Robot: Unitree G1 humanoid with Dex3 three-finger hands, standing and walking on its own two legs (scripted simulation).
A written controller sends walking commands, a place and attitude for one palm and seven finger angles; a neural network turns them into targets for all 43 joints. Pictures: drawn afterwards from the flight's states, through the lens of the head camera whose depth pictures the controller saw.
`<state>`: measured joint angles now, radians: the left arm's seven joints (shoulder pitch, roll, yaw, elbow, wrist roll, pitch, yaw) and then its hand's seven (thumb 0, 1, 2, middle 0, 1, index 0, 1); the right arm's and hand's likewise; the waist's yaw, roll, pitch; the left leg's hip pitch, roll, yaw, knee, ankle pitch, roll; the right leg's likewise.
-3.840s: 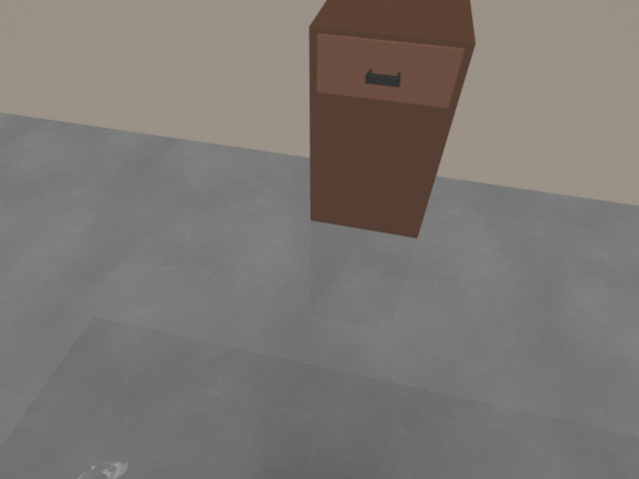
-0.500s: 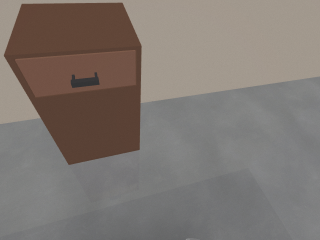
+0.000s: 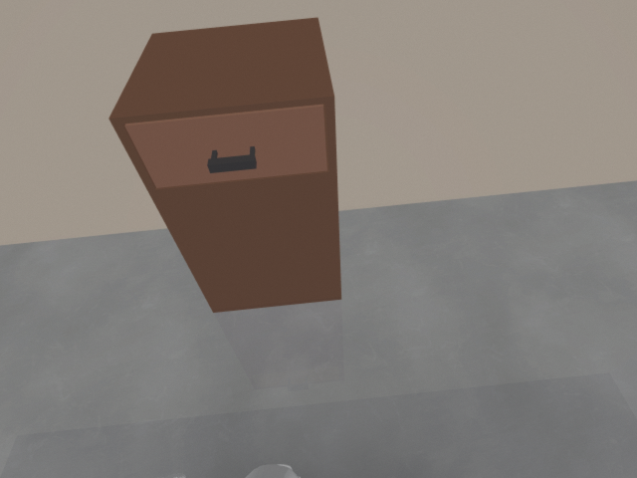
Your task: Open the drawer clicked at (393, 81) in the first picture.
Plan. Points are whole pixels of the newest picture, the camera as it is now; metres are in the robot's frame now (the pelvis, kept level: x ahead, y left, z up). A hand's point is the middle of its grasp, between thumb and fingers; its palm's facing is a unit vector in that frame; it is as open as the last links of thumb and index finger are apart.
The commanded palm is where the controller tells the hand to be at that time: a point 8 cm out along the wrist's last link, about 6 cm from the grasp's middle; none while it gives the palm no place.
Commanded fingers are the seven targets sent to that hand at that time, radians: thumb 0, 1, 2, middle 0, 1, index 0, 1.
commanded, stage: take the last steps up to it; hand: left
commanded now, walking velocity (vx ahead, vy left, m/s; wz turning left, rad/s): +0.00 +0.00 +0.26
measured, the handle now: (233, 158) +0.77 +0.24 -0.06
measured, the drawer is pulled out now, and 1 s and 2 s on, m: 0.00 0.00 0.00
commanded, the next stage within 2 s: come to a stop and stand still in 0.98 s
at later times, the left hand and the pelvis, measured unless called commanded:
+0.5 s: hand out of the picture -0.04 +0.19 -0.17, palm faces +0.16 -0.97 -0.18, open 7.4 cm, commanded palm none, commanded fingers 0.00 0.90 0.90 -0.20 -0.30 -0.20 -0.30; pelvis +0.04 +0.01 +0.00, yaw +5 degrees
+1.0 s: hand (246, 453) +0.19 +0.14 -0.17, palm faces +0.13 -0.98 -0.17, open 7.3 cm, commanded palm none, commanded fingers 0.00 0.90 0.90 -0.20 -0.30 -0.20 -0.30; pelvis +0.19 -0.03 +0.01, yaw +5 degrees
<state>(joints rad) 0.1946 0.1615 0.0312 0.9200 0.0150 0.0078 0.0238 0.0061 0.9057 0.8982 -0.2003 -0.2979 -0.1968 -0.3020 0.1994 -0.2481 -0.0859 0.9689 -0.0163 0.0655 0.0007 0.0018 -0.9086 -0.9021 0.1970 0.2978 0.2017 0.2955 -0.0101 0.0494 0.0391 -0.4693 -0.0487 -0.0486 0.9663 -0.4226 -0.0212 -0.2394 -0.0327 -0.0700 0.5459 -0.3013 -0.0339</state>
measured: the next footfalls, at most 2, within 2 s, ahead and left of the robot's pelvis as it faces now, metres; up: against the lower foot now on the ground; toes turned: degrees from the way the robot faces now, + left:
left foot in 0.36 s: -0.01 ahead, +0.14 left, +0.00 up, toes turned +10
right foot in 0.68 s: +0.23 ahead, -0.12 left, +0.00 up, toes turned -4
